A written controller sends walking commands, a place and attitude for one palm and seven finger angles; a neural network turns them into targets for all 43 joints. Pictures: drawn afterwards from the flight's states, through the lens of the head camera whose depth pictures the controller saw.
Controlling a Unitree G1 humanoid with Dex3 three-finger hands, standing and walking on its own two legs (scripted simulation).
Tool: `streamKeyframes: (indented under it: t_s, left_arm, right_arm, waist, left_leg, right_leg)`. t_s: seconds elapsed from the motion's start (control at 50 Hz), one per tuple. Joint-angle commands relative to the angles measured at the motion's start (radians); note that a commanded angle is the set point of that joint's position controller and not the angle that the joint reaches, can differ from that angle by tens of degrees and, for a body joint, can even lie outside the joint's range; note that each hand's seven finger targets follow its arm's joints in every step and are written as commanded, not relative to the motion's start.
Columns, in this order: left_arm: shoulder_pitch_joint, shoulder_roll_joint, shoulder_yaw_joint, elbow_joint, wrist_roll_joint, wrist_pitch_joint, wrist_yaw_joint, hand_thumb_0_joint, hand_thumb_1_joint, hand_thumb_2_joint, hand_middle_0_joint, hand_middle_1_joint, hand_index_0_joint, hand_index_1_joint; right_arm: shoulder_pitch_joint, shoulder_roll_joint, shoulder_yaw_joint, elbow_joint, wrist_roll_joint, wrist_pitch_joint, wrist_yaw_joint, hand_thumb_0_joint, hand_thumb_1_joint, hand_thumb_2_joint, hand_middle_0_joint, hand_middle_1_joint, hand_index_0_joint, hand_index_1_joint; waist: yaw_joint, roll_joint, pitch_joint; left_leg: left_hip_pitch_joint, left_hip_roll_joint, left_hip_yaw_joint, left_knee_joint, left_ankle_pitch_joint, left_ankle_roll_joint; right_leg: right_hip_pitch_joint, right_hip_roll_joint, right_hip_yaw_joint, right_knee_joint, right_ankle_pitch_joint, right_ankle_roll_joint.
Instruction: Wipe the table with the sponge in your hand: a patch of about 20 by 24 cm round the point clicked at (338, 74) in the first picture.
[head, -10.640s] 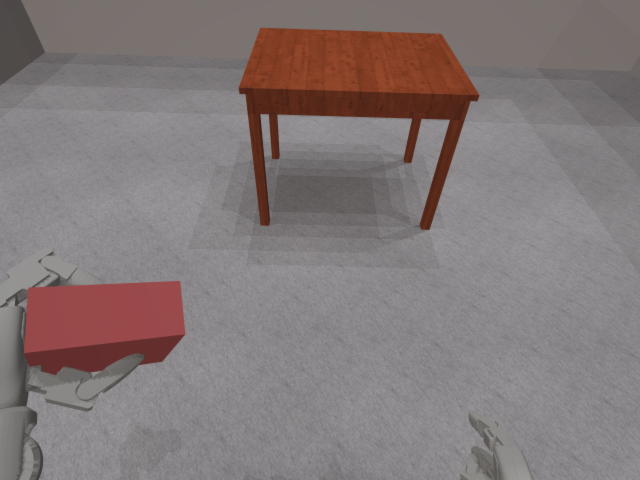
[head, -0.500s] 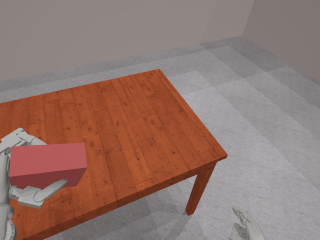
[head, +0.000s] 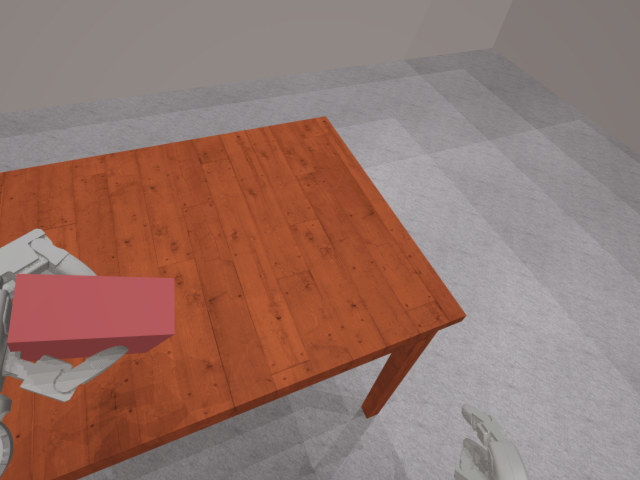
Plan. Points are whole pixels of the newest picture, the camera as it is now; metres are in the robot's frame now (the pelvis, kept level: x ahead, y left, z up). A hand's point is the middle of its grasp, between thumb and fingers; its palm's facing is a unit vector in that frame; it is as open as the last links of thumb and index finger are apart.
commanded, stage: come to a stop and stand still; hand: left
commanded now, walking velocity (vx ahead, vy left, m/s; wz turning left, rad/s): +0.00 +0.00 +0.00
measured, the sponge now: (115, 319) +0.23 +0.23 +0.13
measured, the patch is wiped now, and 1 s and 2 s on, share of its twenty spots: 0.00 0.00 0.00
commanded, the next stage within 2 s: look again from close up in 1.60 s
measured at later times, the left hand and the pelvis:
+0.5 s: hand (30, 315) +0.21 +0.28 +0.16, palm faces +0.38 -0.86 -0.35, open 9.4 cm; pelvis -0.01 +0.03 +0.00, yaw +1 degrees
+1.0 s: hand (53, 334) +0.20 +0.25 +0.16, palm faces +0.38 -0.85 -0.37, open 9.4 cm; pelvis -0.02 +0.01 +0.00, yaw +0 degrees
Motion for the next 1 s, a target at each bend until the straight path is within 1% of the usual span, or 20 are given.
streamKeyframes:
  t_s: [0.0,0.06,0.08,0.16,0.2,0.24,0.26,0.34,0.44,0.54,0.56,0.64,0.66,0.72,0.74,0.8,0.84,0.9,0.94,0.98]
  left_arm:
    - [-0.181,0.141,0.100,-0.303,-0.008,-0.084,0.043,0.000,0.100,1.300,-1.200,-1.600,-1.200,-1.600]
    - [-0.125,0.080,0.043,-0.296,0.001,-0.073,0.041,0.000,0.100,1.300,-1.200,-1.600,-1.200,-1.600]
    - [-0.109,0.099,0.060,-0.291,0.007,-0.066,0.044,0.000,0.100,1.300,-1.200,-1.600,-1.200,-1.600]
    - [-0.045,0.089,0.077,-0.212,0.001,-0.041,0.040,0.000,0.100,1.300,-1.200,-1.600,-1.200,-1.600]
    - [-0.056,0.119,0.105,-0.212,-0.004,-0.036,0.039,0.000,0.100,1.300,-1.200,-1.600,-1.200,-1.600]
    - [-0.072,0.145,0.130,-0.225,-0.006,-0.031,0.039,0.000,0.100,1.300,-1.200,-1.600,-1.200,-1.600]
    - [-0.084,0.118,0.101,-0.229,-0.010,-0.034,0.034,0.000,0.100,1.300,-1.200,-1.600,-1.200,-1.600]
    - [-0.134,0.140,0.098,-0.319,-0.003,-0.039,0.040,0.000,0.100,1.300,-1.200,-1.600,-1.200,-1.600]
    - [-0.113,0.121,0.079,-0.317,0.003,-0.038,0.052,0.000,0.100,1.300,-1.200,-1.600,-1.200,-1.600]
    - [-0.091,0.118,0.090,-0.232,0.006,-0.029,0.058,0.000,0.100,1.300,-1.200,-1.600,-1.200,-1.600]
    - [-0.089,0.086,0.062,-0.203,0.003,-0.030,0.053,0.000,0.100,1.300,-1.200,-1.600,-1.200,-1.600]
    - [-0.121,0.105,0.077,-0.197,0.015,-0.027,0.058,0.000,0.100,1.300,-1.200,-1.600,-1.200,-1.600]
    - [-0.126,0.079,0.051,-0.190,0.016,-0.033,0.055,0.000,0.100,1.300,-1.200,-1.600,-1.200,-1.600]
    - [-0.140,0.095,0.053,-0.223,0.024,-0.034,0.060,0.000,0.100,1.300,-1.200,-1.600,-1.200,-1.600]
    - [-0.155,0.114,0.070,-0.254,0.029,-0.038,0.064,0.000,0.100,1.300,-1.200,-1.600,-1.200,-1.600]
    - [-0.115,0.101,0.066,-0.230,0.025,-0.038,0.067,0.000,0.100,1.300,-1.200,-1.600,-1.200,-1.600]
    - [-0.113,0.116,0.083,-0.237,0.024,-0.035,0.069,0.000,0.100,1.300,-1.200,-1.600,-1.200,-1.600]
    - [-0.100,0.091,0.062,-0.207,0.018,-0.032,0.067,0.000,0.100,1.300,-1.200,-1.600,-1.200,-1.600]
    - [-0.105,0.109,0.078,-0.209,0.018,-0.026,0.068,0.000,0.100,1.300,-1.200,-1.600,-1.200,-1.600]
    - [-0.110,0.089,0.056,-0.204,0.015,-0.023,0.068,0.000,0.100,1.300,-1.200,-1.600,-1.200,-1.600]
  right_arm:
    - [-0.101,-0.138,-0.054,-0.164,0.003,-0.079,-0.009,0.000,-0.900,-0.900,0.200,0.300,0.200,0.300]
    - [-0.090,-0.140,-0.055,-0.157,-0.001,-0.081,0.008,0.000,-0.900,-0.900,0.200,0.300,0.200,0.300]
    - [-0.087,-0.145,-0.061,-0.158,-0.003,-0.075,0.009,0.000,-0.900,-0.900,0.200,0.300,0.200,0.300]
    - [-0.092,-0.142,-0.052,-0.168,-0.004,-0.038,0.010,0.000,-0.900,-0.900,0.200,0.300,0.200,0.300]
    - [-0.099,-0.143,-0.052,-0.181,-0.001,-0.023,0.003,0.000,-0.900,-0.900,0.200,0.300,0.200,0.300]
    - [-0.107,-0.138,-0.051,-0.191,0.001,-0.015,-0.005,0.000,-0.900,-0.900,0.200,0.300,0.200,0.300]
    - [-0.105,-0.135,-0.045,-0.196,-0.002,-0.011,-0.006,0.000,-0.900,-0.900,0.200,0.300,0.200,0.300]
    - [-0.119,-0.138,-0.047,-0.206,-0.004,-0.024,-0.012,0.000,-0.900,-0.900,0.200,0.300,0.200,0.300]
    - [-0.117,-0.146,-0.052,-0.195,-0.003,-0.037,-0.011,0.000,-0.900,-0.900,0.200,0.300,0.200,0.300]
    - [-0.111,-0.147,-0.055,-0.182,-0.001,-0.032,-0.016,0.000,-0.900,-0.900,0.200,0.300,0.200,0.300]
    - [-0.106,-0.148,-0.050,-0.180,-0.003,-0.027,-0.016,0.000,-0.900,-0.900,0.200,0.300,0.200,0.300]
    - [-0.115,-0.146,-0.056,-0.183,0.006,-0.032,-0.020,0.000,-0.900,-0.900,0.200,0.300,0.200,0.300]
    - [-0.113,-0.151,-0.052,-0.181,0.001,-0.030,-0.019,0.000,-0.900,-0.900,0.200,0.300,0.200,0.300]
    - [-0.113,-0.150,-0.057,-0.187,0.005,-0.038,-0.018,0.000,-0.900,-0.900,0.200,0.300,0.200,0.300]
    - [-0.125,-0.151,-0.059,-0.182,0.004,-0.043,-0.019,0.000,-0.900,-0.900,0.200,0.300,0.200,0.300]
    - [-0.115,-0.154,-0.055,-0.181,-0.001,-0.041,-0.017,0.000,-0.900,-0.900,0.200,0.300,0.200,0.300]
    - [-0.120,-0.152,-0.061,-0.174,0.001,-0.045,-0.016,0.000,-0.900,-0.900,0.200,0.300,0.200,0.300]
    - [-0.114,-0.155,-0.057,-0.173,-0.001,-0.037,-0.014,0.000,-0.900,-0.900,0.200,0.300,0.200,0.300]
    - [-0.120,-0.153,-0.062,-0.166,0.001,-0.039,-0.016,0.000,-0.900,-0.900,0.200,0.300,0.200,0.300]
    - [-0.119,-0.151,-0.059,-0.170,0.004,-0.036,-0.016,0.000,-0.900,-0.900,0.200,0.300,0.200,0.300]
  waist:
    - [-0.005,0.195,-0.236]
    - [-0.010,0.168,-0.253]
    - [-0.011,0.160,-0.250]
    - [-0.013,0.114,-0.200]
    - [-0.015,0.114,-0.189]
    - [-0.017,0.141,-0.176]
    - [-0.016,0.142,-0.173]
    - [-0.015,0.194,-0.199]
    - [-0.015,0.192,-0.201]
    - [-0.015,0.158,-0.147]
    - [-0.015,0.130,-0.124]
    - [-0.018,0.128,-0.093]
    - [-0.016,0.128,-0.089]
    - [-0.015,0.125,-0.103]
    - [-0.017,0.166,-0.116]
    - [-0.010,0.113,-0.118]
    - [-0.016,0.132,-0.125]
    - [-0.015,0.099,-0.102]
    - [-0.019,0.129,-0.110]
    - [-0.019,0.104,-0.114]
  left_leg:
    - [0.175,0.123,-0.163,-0.036,0.377,-0.014]
    - [0.220,0.141,-0.166,-0.029,0.526,-0.034]
    - [0.217,0.148,-0.172,-0.023,0.558,-0.041]
    - [0.144,0.145,-0.163,-0.046,0.502,-0.057]
    - [0.130,0.146,-0.169,-0.060,0.476,-0.070]
    - [0.120,0.142,-0.171,-0.079,0.451,-0.076]
    - [0.118,0.147,-0.170,-0.088,0.429,-0.076]
    - [0.141,0.142,-0.173,-0.096,0.392,-0.082]
    - [0.123,0.137,-0.180,-0.117,0.255,-0.079]
    - [0.062,0.138,-0.192,-0.167,0.071,-0.075]
    - [0.035,0.143,-0.198,-0.185,0.013,-0.069]
    - [-0.006,0.138,-0.207,-0.220,-0.146,-0.051]
    - [-0.022,0.143,-0.214,-0.233,-0.187,-0.043]
    - [-0.021,0.134,-0.206,-0.219,-0.191,-0.030]
    - [-0.011,0.130,-0.205,-0.221,-0.182,-0.035]
    - [-0.015,0.122,-0.192,-0.193,-0.168,-0.020]
    - [0.030,0.109,-0.184,-0.163,-0.101,-0.031]
    - [0.035,0.106,-0.178,-0.147,-0.088,-0.025]
    - [0.062,0.103,-0.173,-0.136,-0.051,-0.030]
    - [0.073,0.102,-0.172,-0.127,-0.019,-0.028]
  right_leg:
    - [0.039,-0.101,0.130,-0.020,0.299,0.021]
    - [0.028,-0.086,0.097,-0.004,0.314,0.013]
    - [0.031,-0.086,0.095,-0.008,0.315,0.013]
    - [0.041,-0.083,0.076,-0.035,0.308,0.010]
    - [0.042,-0.084,0.082,-0.045,0.287,0.009]
    - [0.039,-0.078,0.079,-0.048,0.264,0.009]
    - [0.037,-0.076,0.070,-0.051,0.235,0.011]
    - [0.043,-0.072,0.071,-0.051,0.196,0.010]
    - [0.052,-0.075,0.082,-0.065,0.162,0.008]
    - [0.043,-0.077,0.087,-0.087,0.101,0.011]
    - [0.040,-0.073,0.078,-0.091,0.083,0.015]
    - [0.034,-0.074,0.095,-0.100,0.037,0.018]
    - [0.037,-0.069,0.089,-0.096,0.030,0.020]
    - [0.052,-0.075,0.100,-0.097,0.032,0.018]
    - [0.057,-0.074,0.099,-0.090,0.036,0.018]
    - [0.058,-0.080,0.106,-0.112,0.034,0.016]
    - [0.025,-0.090,0.120,-0.130,0.030,0.007]
    - [-0.011,-0.092,0.129,-0.154,0.013,0.005]
    - [-0.022,-0.097,0.141,-0.158,0.030,0.001]
    - [-0.020,-0.098,0.143,-0.156,0.049,0.001]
